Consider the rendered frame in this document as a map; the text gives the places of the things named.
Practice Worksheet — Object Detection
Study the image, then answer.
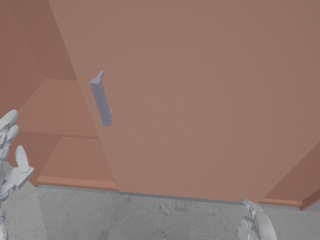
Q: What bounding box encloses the robot right hand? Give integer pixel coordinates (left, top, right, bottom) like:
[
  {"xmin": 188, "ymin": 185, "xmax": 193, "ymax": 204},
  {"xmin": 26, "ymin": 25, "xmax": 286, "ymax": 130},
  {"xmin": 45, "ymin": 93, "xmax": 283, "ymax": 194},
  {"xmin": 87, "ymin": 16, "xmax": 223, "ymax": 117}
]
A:
[{"xmin": 237, "ymin": 198, "xmax": 278, "ymax": 240}]

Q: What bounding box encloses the wardrobe door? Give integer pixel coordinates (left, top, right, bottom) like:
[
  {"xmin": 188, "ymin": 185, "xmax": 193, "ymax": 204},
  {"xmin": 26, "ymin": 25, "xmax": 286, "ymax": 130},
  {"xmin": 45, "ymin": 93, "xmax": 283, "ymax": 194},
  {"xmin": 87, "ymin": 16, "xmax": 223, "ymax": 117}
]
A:
[
  {"xmin": 264, "ymin": 142, "xmax": 320, "ymax": 201},
  {"xmin": 48, "ymin": 0, "xmax": 320, "ymax": 204}
]

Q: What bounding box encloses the robot left hand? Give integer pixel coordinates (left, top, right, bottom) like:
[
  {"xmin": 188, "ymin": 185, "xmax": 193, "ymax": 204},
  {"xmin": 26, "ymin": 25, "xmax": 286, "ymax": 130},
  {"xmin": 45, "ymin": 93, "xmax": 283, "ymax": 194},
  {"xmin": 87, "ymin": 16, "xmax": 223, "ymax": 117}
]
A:
[{"xmin": 0, "ymin": 109, "xmax": 34, "ymax": 208}]

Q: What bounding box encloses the handle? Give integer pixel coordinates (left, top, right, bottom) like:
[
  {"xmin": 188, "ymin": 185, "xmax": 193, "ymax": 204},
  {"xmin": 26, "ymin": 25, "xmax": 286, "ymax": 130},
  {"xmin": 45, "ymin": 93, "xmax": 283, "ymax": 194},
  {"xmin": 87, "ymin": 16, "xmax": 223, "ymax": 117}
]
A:
[{"xmin": 90, "ymin": 70, "xmax": 114, "ymax": 127}]

